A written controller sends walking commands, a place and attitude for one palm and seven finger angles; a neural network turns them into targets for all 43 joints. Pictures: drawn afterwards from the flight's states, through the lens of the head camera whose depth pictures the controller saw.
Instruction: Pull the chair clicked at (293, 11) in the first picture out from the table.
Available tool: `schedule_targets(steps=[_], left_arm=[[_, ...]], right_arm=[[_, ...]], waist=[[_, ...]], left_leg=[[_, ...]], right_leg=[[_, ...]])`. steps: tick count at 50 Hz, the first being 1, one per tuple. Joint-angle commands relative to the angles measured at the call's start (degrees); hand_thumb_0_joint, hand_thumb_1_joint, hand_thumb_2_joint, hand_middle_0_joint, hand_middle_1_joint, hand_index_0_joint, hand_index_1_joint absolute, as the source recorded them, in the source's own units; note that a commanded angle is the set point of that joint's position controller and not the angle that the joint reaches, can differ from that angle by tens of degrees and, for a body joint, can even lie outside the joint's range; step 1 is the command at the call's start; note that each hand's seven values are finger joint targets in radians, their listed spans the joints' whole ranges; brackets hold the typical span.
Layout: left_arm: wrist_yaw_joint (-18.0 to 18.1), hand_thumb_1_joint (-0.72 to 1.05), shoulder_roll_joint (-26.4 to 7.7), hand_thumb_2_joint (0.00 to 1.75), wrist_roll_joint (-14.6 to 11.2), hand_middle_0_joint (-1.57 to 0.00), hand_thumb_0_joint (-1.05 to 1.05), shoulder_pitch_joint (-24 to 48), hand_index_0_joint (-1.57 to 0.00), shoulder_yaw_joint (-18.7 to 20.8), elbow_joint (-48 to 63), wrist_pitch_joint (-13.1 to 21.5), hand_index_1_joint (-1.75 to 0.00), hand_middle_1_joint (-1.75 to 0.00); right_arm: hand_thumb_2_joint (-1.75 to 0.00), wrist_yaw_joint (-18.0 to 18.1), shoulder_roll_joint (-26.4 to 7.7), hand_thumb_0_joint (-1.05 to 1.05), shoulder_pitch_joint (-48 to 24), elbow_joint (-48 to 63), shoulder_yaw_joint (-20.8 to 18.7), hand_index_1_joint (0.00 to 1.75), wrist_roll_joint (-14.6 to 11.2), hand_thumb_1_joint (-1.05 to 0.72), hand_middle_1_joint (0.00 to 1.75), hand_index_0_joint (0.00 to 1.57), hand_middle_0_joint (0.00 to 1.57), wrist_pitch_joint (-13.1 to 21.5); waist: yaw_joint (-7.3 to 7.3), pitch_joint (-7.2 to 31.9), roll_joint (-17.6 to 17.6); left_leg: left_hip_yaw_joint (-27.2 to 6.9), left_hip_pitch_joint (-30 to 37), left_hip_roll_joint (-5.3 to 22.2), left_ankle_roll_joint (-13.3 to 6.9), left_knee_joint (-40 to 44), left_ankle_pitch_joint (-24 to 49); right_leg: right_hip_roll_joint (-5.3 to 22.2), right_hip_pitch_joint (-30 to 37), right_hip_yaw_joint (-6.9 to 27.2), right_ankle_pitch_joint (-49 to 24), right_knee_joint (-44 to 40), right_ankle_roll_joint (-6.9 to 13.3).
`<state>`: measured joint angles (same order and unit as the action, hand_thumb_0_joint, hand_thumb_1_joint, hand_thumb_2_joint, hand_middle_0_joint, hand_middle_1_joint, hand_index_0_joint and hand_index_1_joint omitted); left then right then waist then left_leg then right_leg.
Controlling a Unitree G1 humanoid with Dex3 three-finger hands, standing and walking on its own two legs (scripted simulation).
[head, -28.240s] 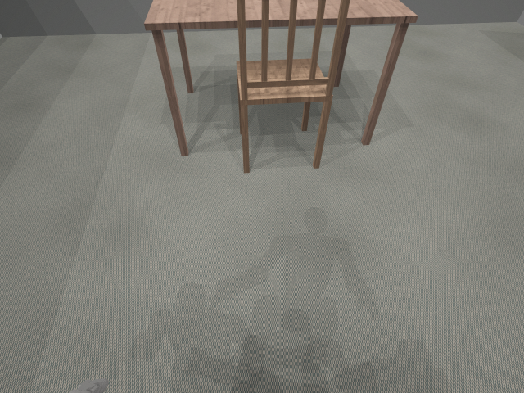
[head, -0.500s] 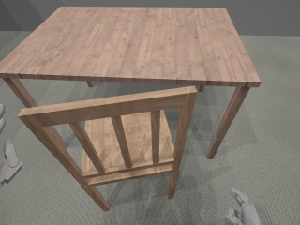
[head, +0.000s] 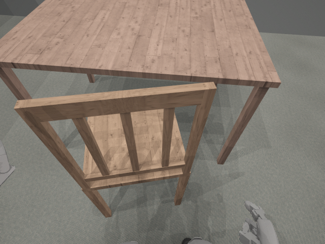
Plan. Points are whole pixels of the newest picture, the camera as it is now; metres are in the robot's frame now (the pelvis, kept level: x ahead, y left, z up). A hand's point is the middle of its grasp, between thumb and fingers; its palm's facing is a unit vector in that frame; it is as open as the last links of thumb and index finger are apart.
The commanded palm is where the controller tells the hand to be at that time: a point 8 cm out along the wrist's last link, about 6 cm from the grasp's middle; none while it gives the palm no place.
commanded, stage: step back with the hand held close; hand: left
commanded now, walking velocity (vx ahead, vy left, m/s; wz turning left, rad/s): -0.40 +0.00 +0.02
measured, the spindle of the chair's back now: (131, 145) +0.39 +0.12 -0.04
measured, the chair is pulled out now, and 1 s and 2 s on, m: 0.17 0.17 0.17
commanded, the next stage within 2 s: stop stepping back and stand still in 0.76 s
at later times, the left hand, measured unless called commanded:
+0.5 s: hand (7, 188) +0.17 +0.24 +0.19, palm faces +0.39 -0.77 -0.51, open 7.4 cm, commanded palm +0.11 +0.28 +0.19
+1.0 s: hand out of the picture +0.05 +0.23 +0.18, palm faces +0.39 -0.78 -0.49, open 7.4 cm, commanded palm -0.01 +0.27 +0.19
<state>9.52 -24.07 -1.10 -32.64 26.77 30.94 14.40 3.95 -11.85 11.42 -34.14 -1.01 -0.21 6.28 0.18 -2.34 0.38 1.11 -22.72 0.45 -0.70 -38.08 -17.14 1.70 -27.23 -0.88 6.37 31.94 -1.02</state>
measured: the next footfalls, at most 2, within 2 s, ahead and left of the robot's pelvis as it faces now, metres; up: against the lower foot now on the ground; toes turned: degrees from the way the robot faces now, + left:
right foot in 0.46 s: -0.10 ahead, -0.13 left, +0.00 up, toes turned +2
left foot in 0.66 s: -0.01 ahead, +0.12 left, +0.00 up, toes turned -1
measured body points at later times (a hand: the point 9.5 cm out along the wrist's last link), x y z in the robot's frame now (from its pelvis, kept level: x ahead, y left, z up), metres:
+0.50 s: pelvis -0.04 -0.01 +0.01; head +0.01 +0.00 +0.46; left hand +0.14 +0.28 +0.21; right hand +0.14 -0.23 -0.08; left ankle +0.03 +0.11 -0.72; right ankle -0.02 -0.14 -0.72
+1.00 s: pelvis -0.15 -0.03 +0.01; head -0.13 -0.02 +0.46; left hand +0.02 +0.27 +0.21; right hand +0.01 -0.26 -0.08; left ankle -0.13 +0.09 -0.68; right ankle -0.08 -0.15 -0.72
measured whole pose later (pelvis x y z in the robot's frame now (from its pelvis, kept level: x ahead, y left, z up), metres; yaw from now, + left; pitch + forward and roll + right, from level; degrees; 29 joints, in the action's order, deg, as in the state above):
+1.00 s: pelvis -0.15 -0.03 +0.01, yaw +0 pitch +0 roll +1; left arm 7.8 -24.8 -2.9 -33.6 25.6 30.5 13.0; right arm 2.8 -10.5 11.4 -38.1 -0.3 0.0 6.4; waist 0.2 -1.7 2.2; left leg 0.7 -26.9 -0.2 0.9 -53.2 -25.2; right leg 1.0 -20.8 -1.2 9.3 29.7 0.9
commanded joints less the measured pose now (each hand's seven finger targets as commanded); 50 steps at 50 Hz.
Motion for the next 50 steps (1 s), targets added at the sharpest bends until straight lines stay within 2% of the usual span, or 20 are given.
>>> schedule_targets(steps=[1, 6, 9, 11, 13, 16, 19, 22, 25, 27, 30, 31, 33, 35, 37, 42, 44, 45, 47, 50], left_arm=[[1.0, 0.90, -9.5, 0.90, -0.8, -0.20, 0.00, 2.2, -0.20, 8.6, 12.2, 4.1, -0.30, -0.30], [0.8, 0.90, -10.2, 0.90, -1.6, -0.20, 0.00, 3.2, -0.20, 7.7, 9.7, 3.9, -0.30, -0.30], [1.4, 0.90, -10.3, 0.90, -1.4, -0.20, 0.00, 0.7, -0.20, 8.0, 9.4, 3.2, -0.30, -0.30], [1.3, 0.90, -10.2, 0.90, -1.3, -0.20, 0.00, -0.3, -0.20, 8.2, 11.7, 3.8, -0.30, -0.30], [1.5, 0.90, -11.0, 0.90, -0.5, -0.20, 0.00, -0.5, -0.20, 10.0, 13.8, 4.9, -0.30, -0.30], [0.9, 0.90, -9.5, 0.90, -1.3, -0.20, 0.00, 1.3, -0.20, 8.4, 14.1, 4.8, -0.30, -0.30], [-0.4, 0.90, -8.4, 0.90, -1.9, -0.20, 0.00, -1.2, -0.20, 6.0, 13.1, 4.9, -0.30, -0.30], [-1.6, 0.90, -10.3, 0.90, -1.8, -0.20, 0.00, 0.9, -0.20, 5.9, 12.3, 5.5, -0.30, -0.30], [-1.5, 0.90, -10.8, 0.90, -3.0, -0.20, 0.00, 1.9, -0.20, 6.0, 11.1, 5.3, -0.30, -0.30], [-0.6, 0.90, -11.9, 0.90, -2.5, -0.20, 0.00, 1.3, -0.20, 8.0, 10.4, 4.4, -0.30, -0.30], [-0.1, 0.90, -10.7, 0.90, -1.8, -0.20, 0.00, -1.9, -0.20, 8.7, 9.8, 4.1, -0.30, -0.30], [-0.2, 0.90, -10.2, 0.90, -2.0, -0.20, 0.00, -2.4, -0.20, 7.9, 11.5, 4.5, -0.30, -0.30], [-0.4, 0.90, -11.6, 0.90, -2.6, -0.20, 0.00, -2.9, -0.20, 8.7, 14.5, 5.2, -0.30, -0.30], [-1.3, 0.90, -12.0, 0.90, -3.7, -0.20, 0.00, -3.1, -0.20, 8.9, 15.6, 6.0, -0.30, -0.30], [-0.9, 0.90, -12.1, 0.90, -3.0, -0.20, 0.00, 0.3, -0.20, 9.3, 17.4, 5.4, -0.30, -0.30], [-1.7, 0.90, -11.9, 0.90, -3.0, -0.20, 0.00, -2.9, -0.20, 9.2, 12.6, 4.8, -0.30, -0.30], [-1.4, 0.90, -12.6, 0.90, -3.2, -0.20, 0.00, -0.2, -0.20, 8.6, 8.3, 3.6, -0.30, -0.30], [-1.2, 0.90, -10.7, 0.90, -3.5, -0.20, 0.00, -0.6, -0.20, 7.1, 6.9, 1.8, -0.30, -0.30], [-0.2, 0.90, -10.2, 0.90, -2.6, -0.20, 0.00, 1.2, -0.20, 6.4, 5.5, -0.3, -0.30, -0.30], [1.1, 0.90, -10.7, 0.90, -1.6, -0.20, 0.00, 1.4, -0.20, 5.3, 5.1, -1.2, -0.30, -0.30]], right_arm=[[-0.90, 0.8, -7.0, 0.00, -5.0, 8.2, -3.1, 0.30, 0.0, -0.90, 0.30, 0.20, 0.20, 3.8], [-0.90, 0.2, -6.2, 0.00, -3.0, 6.7, -3.9, 0.30, 0.1, -0.90, 0.30, 0.20, 0.20, 3.2], [-0.90, -0.3, -5.4, 0.00, -3.6, 6.5, -3.3, 0.30, 0.1, -0.90, 0.30, 0.20, 0.20, 1.5], [-0.90, 0.0, -6.3, 0.00, -4.5, 7.4, -3.1, 0.30, -0.1, -0.90, 0.30, 0.20, 0.20, 1.1], [-0.90, 0.9, -7.6, 0.00, -6.6, 8.1, -3.1, 0.30, 0.4, -0.90, 0.30, 0.20, 0.20, 2.4], [-0.90, 0.5, -6.1, 0.00, -4.7, 6.2, -3.7, 0.30, 1.3, -0.90, 0.30, 0.20, 0.20, 4.9], [-0.90, -0.4, -6.0, 0.00, -4.3, 4.2, -3.1, 0.30, 1.9, -0.90, 0.30, 0.20, 0.20, 7.0], [-0.90, -0.3, -7.4, 0.00, -5.8, 4.1, -2.1, 0.30, 2.3, -0.90, 0.30, 0.20, 0.20, 7.2], [-0.90, 0.1, -6.5, 0.00, -4.1, 4.7, -3.8, 0.30, 0.7, -0.90, 0.30, 0.20, 0.20, 6.4], [-0.90, 0.1, -4.7, 0.00, -5.6, 4.8, -3.5, 0.30, 0.9, -0.90, 0.30, 0.20, 0.20, 4.6], [-0.90, 0.8, -3.7, 0.00, -6.4, 5.4, -1.5, 0.30, 0.5, -0.90, 0.30, 0.20, 0.20, 2.5], [-0.90, 1.0, -4.0, 0.00, -6.1, 5.7, -1.4, 0.30, 0.3, -0.90, 0.30, 0.20, 0.20, 2.3], [-0.90, 1.0, -5.7, 0.00, -6.3, 6.3, -3.7, 0.30, 0.4, -0.90, 0.30, 0.20, 0.20, 3.1], [-0.90, 0.0, -5.9, 0.00, -5.4, 5.9, -3.4, 0.30, 1.7, -0.90, 0.30, 0.20, 0.20, 6.0], [-0.90, -0.3, -5.7, 0.00, -5.1, 4.1, -3.2, 0.30, 2.1, -0.90, 0.30, 0.20, 0.20, 7.0], [-0.90, -0.7, -7.0, 0.00, -6.2, 4.9, -2.8, 0.30, 1.3, -0.90, 0.30, 0.20, 0.20, 7.8], [-0.90, -0.2, -5.6, 0.00, -4.4, 5.4, -3.1, 0.30, 0.3, -0.90, 0.30, 0.20, 0.20, 6.8], [-0.90, -0.4, -6.3, 0.00, -1.7, 4.3, -4.2, 0.30, -0.2, -0.90, 0.30, 0.20, 0.20, 5.3], [-0.90, -0.3, -4.9, 0.00, -3.1, 5.0, -2.1, 0.30, -0.4, -0.90, 0.30, 0.20, 0.20, 3.1], [-0.90, 0.8, -5.9, 0.00, -4.4, 6.2, -1.5, 0.30, -0.5, -0.90, 0.30, 0.20, 0.20, 2.2]], waist=[[-0.76, 9.7, -7.9], [-0.02, 10.2, 7.0], [0.01, 12.0, 7.7], [0.41, 10.5, 0.4], [0.99, 8.2, -19.2], [-0.41, 8.5, -11.1], [-1.48, 11.7, -14.4], [-1.77, 10.2, -9.4], [-0.74, 12.5, 8.7], [-1.10, 11.4, 9.3], [0.56, 12.7, 6.1], [1.01, 13.2, 2.5], [0.42, 13.7, -14.0], [-0.54, 13.9, -17.3], [-0.95, 11.5, -16.6], [-1.91, 7.4, -8.1], [-0.47, 6.7, 11.5], [-0.44, 9.6, 13.6], [1.96, 10.6, 9.1], [1.42, 8.1, 9.0]], left_leg=[[-8.3, -13.5, 9.8, -4.2, 13.5, -0.5], [-2.6, -3.9, 0.0, -0.1, -3.0, -11.2], [-3.5, 1.1, 0.1, -0.4, -2.3, -8.1], [-9.7, 1.5, 5.0, -3.1, 11.8, -5.7], [-21.3, -13.2, 18.0, -8.8, 26.4, -15.4], [-14.4, 0.9, 16.1, -8.2, 15.6, 21.3], [-12.9, 14.3, 14.7, -5.4, 11.2, 39.3], [-9.6, 7.0, 11.6, -2.7, 9.0, 23.9], [-1.4, 3.6, 0.5, 1.7, -5.5, -0.3], [-4.9, -3.3, -0.2, 1.6, -16.3, -11.6], [-4.9, 0.0, 1.8, 1.0, 4.7, -6.6], [-2.9, 5.2, 1.9, 0.3, 16.1, 6.9], [-17.8, 13.7, 18.4, -7.1, 18.9, 37.0], [-17.1, 11.2, 19.6, -9.9, 17.7, 38.0], [-12.7, 11.3, 17.3, -8.2, 14.4, 43.4], [-9.2, -0.8, 10.4, -3.0, 8.3, 2.4], [-0.2, -3.6, -1.6, 2.3, -13.7, -14.6], [-3.1, -1.5, -1.2, 2.2, -25.0, -12.4], [-3.0, -0.3, 1.1, 2.1, -23.8, -7.5], [0.4, 7.4, 0.9, -0.2, -3.2, -11.0]], right_leg=[[1.2, 20.1, 3.7, -3.5, 7.2, 1.3], [13.1, 8.9, 17.2, 3.7, -13.2, 7.9], [15.0, 9.3, 14.2, 3.9, -14.1, 9.4], [7.1, 6.7, 7.2, 8.8, -6.1, 4.6], [-3.9, 12.6, 0.3, 15.5, 16.9, -0.3], [-2.5, 3.0, 3.5, 21.5, 16.7, 0.8], [-0.9, 6.2, 1.5, 11.3, -1.8, 1.7], [1.0, 14.5, 2.0, -6.2, -9.2, 2.8], [15.3, 10.7, 16.9, -11.6, -14.9, 10.1], [19.6, 14.0, 16.9, -18.2, -14.9, 14.6], [13.0, 18.3, 7.3, -30.2, -4.0, 8.8], [9.5, 17.4, 4.3, -25.7, 0.7, 5.4], [-1.0, 3.3, 1.1, 15.3, 14.4, -0.4], [-2.7, -0.3, 5.5, 26.5, 26.1, -0.2], [-1.1, 2.6, 4.7, 21.9, 16.7, 0.4], [1.6, 16.6, 0.9, 1.4, -9.6, 2.3], [17.5, 6.6, 22.2, 12.9, -21.1, 10.0], [20.6, 5.3, 25.8, 20.8, -23.4, 12.4], [15.8, 6.5, 15.2, 16.9, -16.5, 10.0], [12.6, 3.7, 10.9, 25.7, -16.8, 6.2]])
